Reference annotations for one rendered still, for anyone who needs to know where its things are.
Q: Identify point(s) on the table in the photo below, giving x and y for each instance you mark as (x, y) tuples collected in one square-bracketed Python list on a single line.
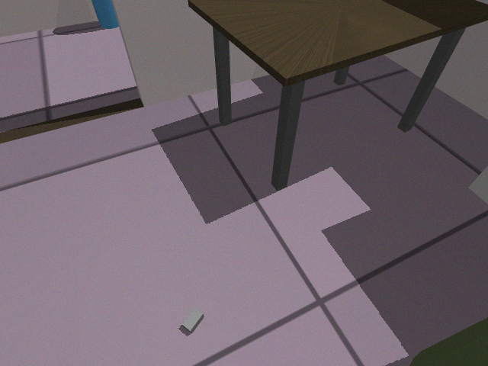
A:
[(296, 40)]

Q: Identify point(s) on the small box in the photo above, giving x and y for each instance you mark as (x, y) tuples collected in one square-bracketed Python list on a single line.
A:
[(193, 320)]

